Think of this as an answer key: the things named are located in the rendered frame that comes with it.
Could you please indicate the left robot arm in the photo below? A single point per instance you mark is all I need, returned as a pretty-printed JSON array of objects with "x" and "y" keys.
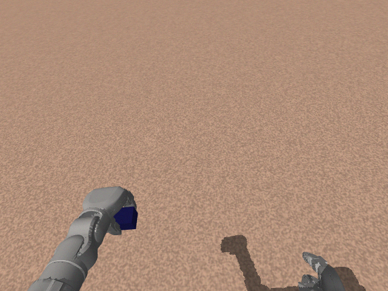
[{"x": 76, "y": 254}]

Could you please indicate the right robot hand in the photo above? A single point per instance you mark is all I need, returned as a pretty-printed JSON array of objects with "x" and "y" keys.
[{"x": 328, "y": 279}]

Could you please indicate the small box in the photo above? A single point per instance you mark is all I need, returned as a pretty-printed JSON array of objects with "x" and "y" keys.
[{"x": 127, "y": 218}]

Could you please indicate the left robot hand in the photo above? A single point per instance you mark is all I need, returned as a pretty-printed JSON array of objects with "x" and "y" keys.
[{"x": 111, "y": 200}]

